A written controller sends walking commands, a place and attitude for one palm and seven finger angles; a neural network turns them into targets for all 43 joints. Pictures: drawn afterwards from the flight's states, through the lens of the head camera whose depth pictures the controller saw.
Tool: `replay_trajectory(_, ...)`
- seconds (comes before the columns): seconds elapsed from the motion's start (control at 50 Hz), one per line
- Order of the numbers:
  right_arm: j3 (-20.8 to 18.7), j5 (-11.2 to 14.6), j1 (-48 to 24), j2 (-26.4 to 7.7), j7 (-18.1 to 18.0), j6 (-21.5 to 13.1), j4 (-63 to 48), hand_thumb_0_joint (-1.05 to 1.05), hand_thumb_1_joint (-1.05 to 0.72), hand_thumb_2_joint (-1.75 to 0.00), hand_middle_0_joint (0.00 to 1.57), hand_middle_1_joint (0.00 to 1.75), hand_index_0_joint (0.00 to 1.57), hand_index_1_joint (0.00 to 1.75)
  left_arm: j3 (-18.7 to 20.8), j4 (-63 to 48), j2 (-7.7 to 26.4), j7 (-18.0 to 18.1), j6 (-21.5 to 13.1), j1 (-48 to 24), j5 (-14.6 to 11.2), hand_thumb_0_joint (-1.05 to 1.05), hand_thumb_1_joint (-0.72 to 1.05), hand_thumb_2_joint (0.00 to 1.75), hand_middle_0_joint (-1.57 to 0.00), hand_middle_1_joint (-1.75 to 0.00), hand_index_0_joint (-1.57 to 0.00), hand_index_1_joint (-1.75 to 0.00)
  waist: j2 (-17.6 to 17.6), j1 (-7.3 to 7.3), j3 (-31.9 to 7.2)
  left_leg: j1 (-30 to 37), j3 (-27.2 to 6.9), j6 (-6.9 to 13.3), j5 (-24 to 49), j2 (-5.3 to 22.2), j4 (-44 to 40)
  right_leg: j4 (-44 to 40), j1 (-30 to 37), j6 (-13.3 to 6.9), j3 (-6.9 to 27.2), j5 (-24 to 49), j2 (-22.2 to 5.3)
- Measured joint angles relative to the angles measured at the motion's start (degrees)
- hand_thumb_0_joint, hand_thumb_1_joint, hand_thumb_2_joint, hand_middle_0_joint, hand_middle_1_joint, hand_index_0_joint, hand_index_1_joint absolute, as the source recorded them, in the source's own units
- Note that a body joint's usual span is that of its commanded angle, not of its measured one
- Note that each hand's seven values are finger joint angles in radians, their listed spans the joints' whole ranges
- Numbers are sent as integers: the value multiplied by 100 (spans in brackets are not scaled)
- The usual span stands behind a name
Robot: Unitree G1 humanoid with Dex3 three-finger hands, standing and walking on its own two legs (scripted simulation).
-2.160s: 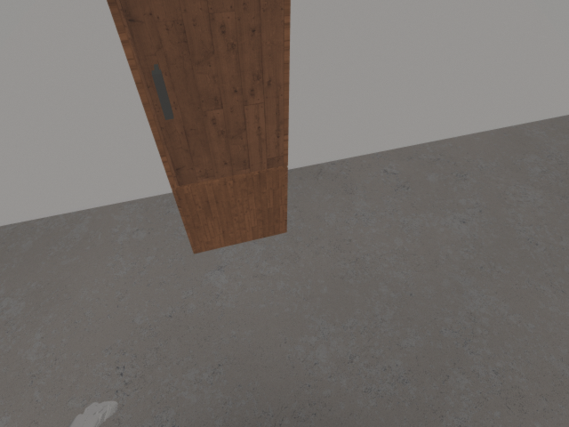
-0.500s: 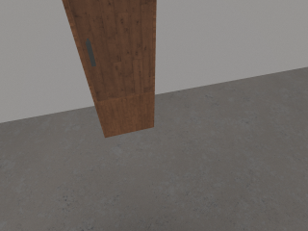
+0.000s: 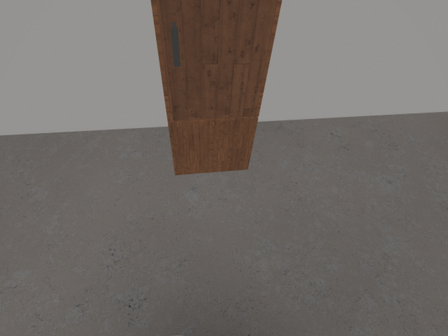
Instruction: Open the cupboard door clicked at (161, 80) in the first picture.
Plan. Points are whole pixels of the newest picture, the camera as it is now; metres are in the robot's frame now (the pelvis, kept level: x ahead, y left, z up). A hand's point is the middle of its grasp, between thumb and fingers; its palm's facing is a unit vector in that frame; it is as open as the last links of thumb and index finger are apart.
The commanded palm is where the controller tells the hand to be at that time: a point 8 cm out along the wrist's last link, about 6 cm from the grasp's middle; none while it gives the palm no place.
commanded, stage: turn to face it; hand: left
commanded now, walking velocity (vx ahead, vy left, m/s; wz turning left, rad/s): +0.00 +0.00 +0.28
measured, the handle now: (175, 44) +0.96 +0.20 +0.02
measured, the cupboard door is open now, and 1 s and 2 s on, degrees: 0 0 0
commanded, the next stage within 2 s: take the last steps up to it in 0.26 s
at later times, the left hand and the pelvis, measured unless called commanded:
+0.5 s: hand out of the picture +0.02 +0.21 -0.15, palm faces +0.10 -0.97 -0.22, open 7.4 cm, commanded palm none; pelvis -0.01 +0.01 +0.02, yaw +5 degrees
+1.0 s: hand out of the picture -0.07 +0.07 -0.14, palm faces +0.27 -0.96 -0.12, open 7.4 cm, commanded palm none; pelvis +0.10 -0.02 +0.01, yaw +7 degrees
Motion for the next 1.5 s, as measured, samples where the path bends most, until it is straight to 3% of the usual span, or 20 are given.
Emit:
replay_trajectory(0.04,1,-32,71,121,1,-77,-39,0,-90,-90,20,30,20,30,47,1,5,7,74,39,-41,0,90,90,-20,-30,-20,-30,-185,59,25,-18,90,286,180,-151,-15,618,-280,25,160,-443,-127)
replay_trajectory(0.08,11,-50,119,209,-26,-127,-70,0,-90,-90,20,30,20,30,77,45,-22,24,161,71,-50,0,91,90,-20,-30,-20,-30,-193,88,28,31,96,463,188,-178,-167,1488,-637,14,424,-941,14)
replay_trajectory(0.14,30,-61,197,310,-88,-152,-93,0,-90,-90,20,30,20,30,140,119,-49,-6,200,94,-33,0,91,90,-20,-30,-20,-30,-133,57,-19,152,-3,511,487,-208,-687,2367,-1022,27,583,-735,147)
replay_trajectory(0.2,28,-44,255,374,-128,-186,-78,0,-90,-89,21,30,21,30,186,147,-45,-30,151,151,-26,0,91,90,-20,-30,-20,-30,-97,60,-93,268,-85,552,790,-244,-1170,2594,-1168,95,629,-412,163)
replay_trajectory(0.38,-67,-44,353,401,-189,-195,-4,0,-90,-90,21,30,21,30,245,240,-91,0,162,164,-33,0,91,90,-19,-30,-20,-30,-33,-25,-302,404,-298,573,1131,-415,-1636,1725,-788,197,703,-455,185)
replay_trajectory(0.48,-99,-96,432,355,-185,-204,114,0,-90,-90,21,30,20,30,173,297,-221,-13,94,222,-8,0,91,90,-19,-29,-19,-30,55,-84,-500,438,-384,513,1177,-480,-1698,933,-381,40,675,-649,314)
replay_trajectory(0.56,-136,-127,559,316,-169,-184,246,0,-90,-90,20,30,20,30,125,353,-372,-71,-13,508,-3,0,91,90,-19,-29,-19,-30,137,-44,-739,469,-356,409,1100,-467,-1680,-24,178,-130,509,-516,455)
replay_trajectory(0.6,-157,-107,625,325,-161,-176,286,0,-90,-90,20,30,20,30,122,367,-410,-85,-119,723,22,0,91,90,-19,-29,-20,-30,85,19,-819,298,-275,317,698,-496,-1287,-833,569,-266,503,-342,479)
replay_trajectory(0.66,-178,-111,713,312,-122,-116,365,0,-90,-90,20,30,20,30,105,460,-538,-38,-200,1048,23,0,91,90,-19,-29,-20,-30,195,98,-848,-296,-191,206,-231,-296,200,-1042,728,-575,389,61,633)
replay_trajectory(0.74,-229,-143,695,296,-16,-115,394,0,-90,-90,20,30,20,30,81,703,-670,-19,-349,1580,-32,0,91,90,-19,-29,-20,-30,158,136,-791,-1042,-69,93,232,33,1769,-1596,1130,-666,353,229,726)
replay_trajectory(0.82,-305,-140,618,248,-20,-149,375,0,-90,-90,20,30,20,30,13,961,-875,-12,-443,1935,-30,0,91,90,-19,-29,-20,-30,253,100,-620,-1510,-92,-4,703,355,2363,-1864,1417,-708,230,187,860)
replay_trajectory(0.96,-276,-130,190,354,-56,-136,430,0,-91,-90,20,30,20,30,-35,1228,-1148,43,-573,2318,43,0,91,90,-20,-30,-20,-30,231,316,-412,-1569,194,-15,477,567,1789,-1880,1726,-693,206,-220,924)
replay_trajectory(1.06,-181,-98,-386,536,-77,-311,283,0,-91,-90,20,30,20,30,-29,1370,-1190,55,-573,2397,50,0,91,90,-20,-30,-20,-30,70,452,-218,-1081,605,181,256,332,461,-1564,1908,-586,278,-717,821)
replay_trajectory(1.1,-143,-104,-536,626,-120,-485,194,0,-91,-90,20,30,20,30,-5,1450,-1179,29,-548,2397,4,0,91,90,-20,-30,-20,-30,-5,384,-163,-676,767,351,570,178,-83,-646,1690,-535,283,-1002,726)
replay_trajectory(1.14,-98,-103,-589,725,-157,-640,103,0,-91,-90,20,30,20,30,18,1458,-1130,-9,-465,2275,-63,0,91,90,-20,-30,-20,-30,-112,360,-159,-504,923,485,291,167,92,1462,867,-488,468,-856,617)
replay_trajectory(1.18,-69,-70,-480,777,-195,-713,79,0,-91,-90,20,30,20,30,63,1405,-1030,-29,-361,2061,-58,0,91,90,-20,-30,-20,-30,-114,313,-245,-143,1016,504,69,194,-47,3130,72,-453,561,-668,559)
replay_trajectory(1.22,-202,28,-325,768,-322,-846,15,-3,-93,-89,21,30,21,30,156,1247,-872,-64,-291,1740,-7,1,91,90,-20,-30,-20,-30,-113,236,-323,259,1034,397,111,196,-429,3829,-598,-372,541,-339,398)
replay_trajectory(1.36,-154,-56,351,471,-261,-790,219,-4,-95,-90,20,30,20,30,377,329,-330,-158,-264,599,68,0,91,90,-19,-29,-19,-30,-249,217,-531,1187,958,276,159,193,-1357,2954,-1989,-97,559,740,-212)
replay_trajectory(1.42,-134,-74,661,467,-220,-725,324,-3,-94,-90,20,30,20,30,376,143,-271,-239,-235,228,62,0,91,90,-19,-29,-19,-30,-238,139,-484,1492,938,183,73,199,-1562,2100,-2092,-48,477,1116,-334)
replay_trajectory(1.5,-142,-125,1009,490,-189,-654,423,-1,-92,-90,20,30,20,30,339,61,-275,-304,-197,-140,29,0,91,90,-19,-29,-19,-30,-129,-87,-291,1830,924,12,-141,246,-1670,899,-1880,-109,291,1108,-281)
